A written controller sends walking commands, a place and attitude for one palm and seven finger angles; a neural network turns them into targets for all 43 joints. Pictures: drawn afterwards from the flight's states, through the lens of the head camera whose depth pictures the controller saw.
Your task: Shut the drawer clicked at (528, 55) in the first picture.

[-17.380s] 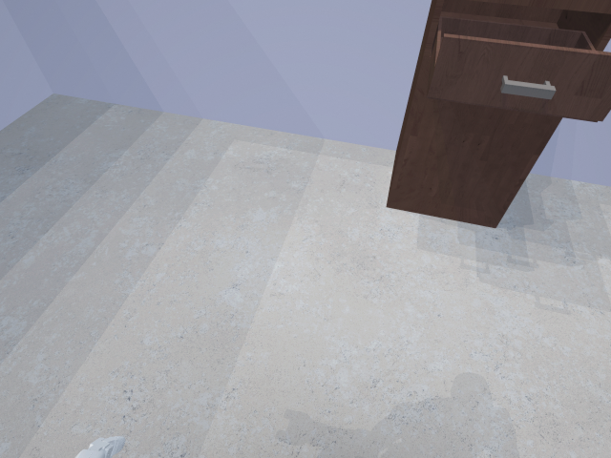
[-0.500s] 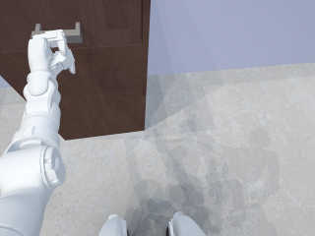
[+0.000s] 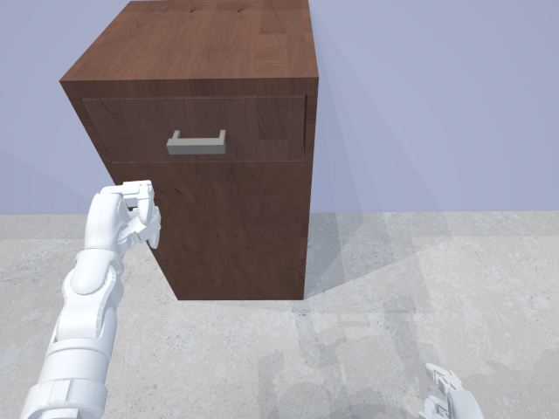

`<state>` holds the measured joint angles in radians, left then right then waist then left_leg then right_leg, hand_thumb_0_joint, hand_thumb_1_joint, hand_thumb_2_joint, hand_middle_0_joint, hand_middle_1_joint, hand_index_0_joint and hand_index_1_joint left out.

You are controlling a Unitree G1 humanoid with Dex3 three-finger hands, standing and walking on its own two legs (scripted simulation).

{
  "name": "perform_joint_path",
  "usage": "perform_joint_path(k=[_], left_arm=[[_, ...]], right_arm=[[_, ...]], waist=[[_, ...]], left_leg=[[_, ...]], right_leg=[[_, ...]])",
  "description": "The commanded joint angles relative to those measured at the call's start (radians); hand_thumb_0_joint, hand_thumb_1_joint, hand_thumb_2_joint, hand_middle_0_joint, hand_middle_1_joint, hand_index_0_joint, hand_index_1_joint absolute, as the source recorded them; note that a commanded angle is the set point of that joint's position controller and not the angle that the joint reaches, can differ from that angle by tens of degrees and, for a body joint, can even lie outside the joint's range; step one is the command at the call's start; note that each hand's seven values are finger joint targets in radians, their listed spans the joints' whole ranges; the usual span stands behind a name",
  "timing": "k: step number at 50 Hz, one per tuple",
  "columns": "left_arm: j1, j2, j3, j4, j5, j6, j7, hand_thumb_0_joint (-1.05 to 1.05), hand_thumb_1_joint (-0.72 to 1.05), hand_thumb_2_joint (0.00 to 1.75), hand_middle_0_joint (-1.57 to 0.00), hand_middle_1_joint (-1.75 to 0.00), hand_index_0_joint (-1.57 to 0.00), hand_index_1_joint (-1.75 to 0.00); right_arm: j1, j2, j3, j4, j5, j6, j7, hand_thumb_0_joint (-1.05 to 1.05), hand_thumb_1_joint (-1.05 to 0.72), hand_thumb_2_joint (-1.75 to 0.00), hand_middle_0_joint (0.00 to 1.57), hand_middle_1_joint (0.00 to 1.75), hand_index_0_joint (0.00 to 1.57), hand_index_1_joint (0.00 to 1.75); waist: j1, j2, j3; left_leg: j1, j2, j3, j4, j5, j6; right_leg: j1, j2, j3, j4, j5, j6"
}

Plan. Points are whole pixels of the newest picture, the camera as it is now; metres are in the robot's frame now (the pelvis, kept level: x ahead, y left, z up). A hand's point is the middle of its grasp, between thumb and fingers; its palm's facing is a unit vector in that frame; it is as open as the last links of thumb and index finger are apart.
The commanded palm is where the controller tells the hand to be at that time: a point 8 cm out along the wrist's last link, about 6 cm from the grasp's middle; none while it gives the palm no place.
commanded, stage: draw the hand back to the body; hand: left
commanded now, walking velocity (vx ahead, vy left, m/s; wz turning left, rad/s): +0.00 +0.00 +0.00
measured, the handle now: (198, 140) +0.63 +0.20 +0.04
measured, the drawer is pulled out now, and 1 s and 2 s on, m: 0.00 0.00 0.00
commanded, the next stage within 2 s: step back with the hand held close in 0.80 s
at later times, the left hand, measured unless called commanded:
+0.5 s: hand (60, 293) +0.22 +0.23 +0.17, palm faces +0.35 -0.88 -0.34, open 3.3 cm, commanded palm +0.16 +0.28 +0.18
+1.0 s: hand (13, 320) +0.18 +0.25 +0.19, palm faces +0.40 -0.82 -0.40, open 3.3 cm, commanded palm +0.12 +0.29 +0.20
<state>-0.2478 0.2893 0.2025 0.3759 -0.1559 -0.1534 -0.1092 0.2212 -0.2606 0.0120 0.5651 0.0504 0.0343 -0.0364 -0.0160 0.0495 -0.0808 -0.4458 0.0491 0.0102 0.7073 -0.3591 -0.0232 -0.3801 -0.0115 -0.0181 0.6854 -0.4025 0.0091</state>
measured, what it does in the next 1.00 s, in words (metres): stands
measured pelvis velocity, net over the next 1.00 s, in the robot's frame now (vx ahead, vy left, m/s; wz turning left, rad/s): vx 0.00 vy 0.01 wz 0.01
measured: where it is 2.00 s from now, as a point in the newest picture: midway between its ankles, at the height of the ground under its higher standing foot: outside the picture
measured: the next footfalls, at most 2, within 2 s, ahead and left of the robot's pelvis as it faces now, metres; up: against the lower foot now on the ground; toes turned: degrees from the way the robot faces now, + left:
none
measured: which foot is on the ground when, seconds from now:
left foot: down 0.00-1.00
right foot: down 0.00-1.00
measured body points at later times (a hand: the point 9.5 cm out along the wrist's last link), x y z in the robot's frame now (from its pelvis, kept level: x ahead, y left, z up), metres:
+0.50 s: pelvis +0.00 +0.00 +0.03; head -0.02 -0.02 +0.47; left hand +0.19 +0.28 +0.19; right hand +0.19 -0.21 -0.06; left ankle +0.00 +0.13 -0.72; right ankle -0.03 -0.13 -0.72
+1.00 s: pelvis +0.00 +0.01 +0.03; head -0.02 -0.01 +0.48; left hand +0.15 +0.29 +0.21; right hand +0.19 -0.21 -0.06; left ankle +0.00 +0.13 -0.72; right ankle -0.03 -0.13 -0.72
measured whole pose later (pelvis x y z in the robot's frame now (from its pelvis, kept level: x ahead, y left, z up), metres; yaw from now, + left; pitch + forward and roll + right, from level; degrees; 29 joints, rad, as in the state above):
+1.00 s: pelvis +0.00 +0.01 +0.03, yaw +0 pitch -4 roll -1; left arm 0.52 0.32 0.31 -0.46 -0.05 -0.13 0.09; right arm 0.17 -0.22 0.03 0.61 -0.01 -0.07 -0.08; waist 0.05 0.07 0.02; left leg -0.13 0.04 0.02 0.42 -0.23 -0.01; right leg -0.04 -0.02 -0.02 0.35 -0.24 0.02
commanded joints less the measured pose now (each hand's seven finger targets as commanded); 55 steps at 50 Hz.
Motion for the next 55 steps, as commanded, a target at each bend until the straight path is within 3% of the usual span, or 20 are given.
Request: perform_joint_path(k=[1,2,7,11,12,14,19,22,26,29,31,33,36,41,46,47,49,50,51,55], left_arm=[[-0.193,0.191,0.017,-0.357,0.065,-0.008,0.139,0.00,0.90,0.90,-1.40,-1.60,-1.40,-1.60],[-0.155,0.191,0.026,-0.368,0.067,0.003,0.153,0.00,0.90,0.90,-1.40,-1.60,-1.40,-1.60],[-0.062,0.181,0.027,-0.516,0.087,0.016,0.190,0.00,0.90,0.90,-1.40,-1.60,-1.40,-1.60],[0.086,0.187,0.051,-0.617,0.090,0.018,0.200,0.00,0.90,0.90,-1.40,-1.60,-1.40,-1.60],[0.122,0.162,0.035,-0.646,0.088,0.017,0.199,0.00,0.90,0.90,-1.40,-1.60,-1.40,-1.60],[0.182,0.173,0.056,-0.711,0.090,0.015,0.200,0.00,0.90,0.90,-1.40,-1.60,-1.40,-1.60],[0.365,0.180,0.104,-0.820,0.089,0.008,0.200,0.00,0.90,0.90,-1.40,-1.60,-1.40,-1.60],[0.455,0.190,0.128,-0.907,0.093,-0.001,0.204,0.00,0.90,0.90,-1.40,-1.60,-1.40,-1.60],[0.594,0.203,0.172,-0.967,0.092,-0.008,0.207,0.00,0.90,0.90,-1.40,-1.60,-1.40,-1.60],[0.675,0.212,0.201,-1.047,0.092,-0.021,0.215,0.00,0.90,0.90,-1.40,-1.60,-1.40,-1.60],[0.742,0.221,0.221,-1.070,0.093,-0.020,0.216,0.00,0.90,0.90,-1.40,-1.60,-1.40,-1.60],[0.705,0.175,0.175,-1.038,0.097,-0.016,0.212,0.00,0.90,0.90,-1.40,-1.60,-1.40,-1.60],[0.650,0.177,0.170,-1.020,0.104,-0.016,0.218,0.00,0.90,0.90,-1.40,-1.60,-1.40,-1.60],[0.652,0.193,0.186,-1.025,0.104,-0.019,0.225,0.00,0.90,0.90,-1.40,-1.60,-1.40,-1.60],[0.675,0.201,0.201,-1.048,0.106,-0.017,0.227,0.00,0.90,0.90,-1.40,-1.60,-1.40,-1.60],[0.619,0.294,0.301,-1.100,0.106,-0.050,0.227,0.00,0.90,0.90,-1.40,-1.60,-1.40,-1.60],[0.767,0.211,0.240,-1.017,0.107,-0.056,0.213,0.00,0.90,0.90,-1.40,-1.60,-1.40,-1.60],[0.782,0.202,0.229,-1.025,0.107,-0.061,0.210,0.00,0.90,0.90,-1.40,-1.60,-1.40,-1.60],[0.791,0.218,0.245,-1.050,0.107,-0.071,0.211,0.00,0.90,0.90,-1.40,-1.60,-1.40,-1.60],[0.857,0.234,0.264,-1.068,0.099,-0.081,0.217,0.00,0.90,0.90,-1.40,-1.60,-1.40,-1.60]], right_arm=[[-0.103,-0.101,-0.026,-0.126,-0.012,-0.049,-0.036,0.00,-0.90,-0.90,0.20,0.30,0.20,0.30],[-0.115,-0.099,-0.022,-0.123,-0.012,-0.048,-0.041,0.00,-0.90,-0.90,0.20,0.30,0.20,0.30],[-0.159,-0.082,-0.008,-0.116,-0.024,-0.068,-0.056,0.00,-0.90,-0.90,0.20,0.30,0.20,0.30],[-0.174,-0.082,-0.007,-0.108,-0.039,-0.088,-0.056,0.00,-0.90,-0.90,0.20,0.30,0.20,0.30],[-0.178,-0.075,-0.004,-0.110,-0.039,-0.092,-0.053,0.00,-0.90,-0.90,0.20,0.30,0.20,0.30],[-0.183,-0.073,-0.006,-0.110,-0.045,-0.099,-0.052,0.00,-0.90,-0.90,0.20,0.30,0.20,0.30],[-0.187,-0.068,-0.012,-0.110,-0.055,-0.112,-0.048,0.00,-0.90,-0.90,0.20,0.30,0.20,0.30],[-0.188,-0.065,-0.014,-0.110,-0.060,-0.128,-0.046,0.00,-0.90,-0.90,0.20,0.30,0.20,0.30],[-0.190,-0.065,-0.022,-0.110,-0.063,-0.146,-0.046,0.00,-0.90,-0.90,0.20,0.30,0.20,0.30],[-0.175,-0.061,-0.025,-0.115,-0.064,-0.162,-0.050,0.00,-0.90,-0.90,0.20,0.30,0.20,0.30],[-0.178,-0.062,-0.029,-0.116,-0.061,-0.173,-0.052,0.00,-0.90,-0.90,0.20,0.30,0.20,0.30],[-0.170,-0.061,-0.027,-0.105,-0.060,-0.173,-0.055,0.00,-0.90,-0.90,0.20,0.30,0.20,0.30],[-0.163,-0.069,-0.031,-0.094,-0.063,-0.183,-0.064,0.00,-0.90,-0.90,0.20,0.30,0.20,0.30],[-0.171,-0.065,-0.026,-0.093,-0.067,-0.194,-0.071,0.00,-0.90,-0.90,0.20,0.30,0.20,0.30],[-0.172,-0.062,-0.023,-0.094,-0.070,-0.201,-0.067,0.00,-0.90,-0.90,0.20,0.30,0.20,0.30],[-0.170,-0.091,-0.027,-0.123,-0.067,-0.163,-0.057,0.00,-0.90,-0.90,0.20,0.30,0.20,0.30],[-0.161,-0.074,-0.033,-0.123,-0.068,-0.120,-0.051,0.00,-0.90,-0.90,0.20,0.30,0.20,0.30],[-0.158,-0.078,-0.037,-0.129,-0.069,-0.107,-0.047,0.00,-0.90,-0.90,0.20,0.30,0.20,0.30],[-0.162,-0.078,-0.043,-0.136,-0.071,-0.098,-0.050,0.00,-0.90,-0.90,0.20,0.30,0.20,0.30],[-0.144,-0.078,-0.058,-0.163,-0.060,-0.064,-0.048,0.00,-0.90,-0.90,0.20,0.30,0.20,0.30]], waist=[[0.008,-0.058,-0.154],[0.012,-0.086,-0.138],[0.029,0.006,-0.103],[0.045,-0.027,-0.073],[0.043,-0.017,-0.054],[0.049,0.005,-0.046],[0.063,-0.017,-0.019],[0.069,0.013,-0.008],[0.079,-0.017,0.044],[0.083,-0.006,0.006],[0.090,-0.015,0.027],[0.071,-0.013,0.080],[0.065,-0.029,0.109],[0.083,-0.012,0.077],[0.091,0.023,0.060],[0.035,0.006,0.144],[0.035,-0.042,0.097],[0.030,-0.029,0.074],[0.031,-0.002,0.047],[0.029,-0.018,-0.073]], left_leg=[[0.252,-0.054,0.028,-0.171,0.250,0.061],[0.257,-0.049,0.028,-0.191,0.247,0.061],[0.353,-0.050,0.033,-0.269,0.256,0.056],[0.397,-0.048,0.032,-0.313,0.296,0.054],[0.399,-0.046,0.032,-0.323,0.299,0.054],[0.416,-0.047,0.036,-0.334,0.314,0.053],[0.426,-0.045,0.037,-0.346,0.334,0.051],[0.430,-0.048,0.036,-0.348,0.335,0.049],[0.415,-0.046,0.037,-0.347,0.314,0.050],[0.426,-0.043,0.036,-0.335,0.338,0.051],[0.417,-0.044,0.037,-0.329,0.347,0.049],[0.411,-0.042,0.039,-0.336,0.312,0.050],[0.413,-0.044,0.034,-0.344,0.271,0.053],[0.417,-0.046,0.024,-0.353,0.259,0.052],[0.410,-0.047,0.022,-0.350,0.313,0.045],[0.328,-0.033,0.018,-0.319,0.287,0.066],[0.327,-0.032,0.013,-0.306,0.325,0.064],[0.326,-0.027,0.015,-0.307,0.349,0.063],[0.340,-0.028,0.020,-0.309,0.396,0.064],[0.368,-0.011,0.017,-0.296,0.586,0.059]], right_leg=[[0.104,0.030,-0.010,-0.194,0.365,-0.021],[0.128,0.026,-0.011,-0.203,0.359,-0.019],[0.188,0.022,-0.009,-0.279,0.331,-0.023],[0.233,0.031,-0.016,-0.329,0.358,-0.022],[0.242,0.027,-0.016,-0.331,0.360,-0.022],[0.256,0.027,-0.016,-0.346,0.373,-0.021],[0.278,0.028,-0.020,-0.369,0.377,-0.019],[0.281,0.026,-0.019,-0.379,0.369,-0.018],[0.261,0.030,-0.021,-0.404,0.339,-0.015],[0.281,0.025,-0.020,-0.384,0.369,-0.015],[0.274,0.032,-0.020,-0.394,0.380,-0.015],[0.238,0.029,-0.024,-0.397,0.340,-0.011],[0.213,0.031,-0.025,-0.417,0.282,-0.011],[0.244,0.028,-0.021,-0.411,0.266,-0.016],[0.281,0.029,-0.021,-0.395,0.334,-0.021],[0.168,-0.015,0.039,-0.440,0.382,-0.013],[0.179,-0.032,0.021,-0.425,0.409,-0.009],[0.184,-0.033,0.015,-0.413,0.422,-0.006],[0.194,-0.030,0.005,-0.399,0.460,-0.003],[0.244,-0.019,-0.018,-0.331,0.574,0.011]])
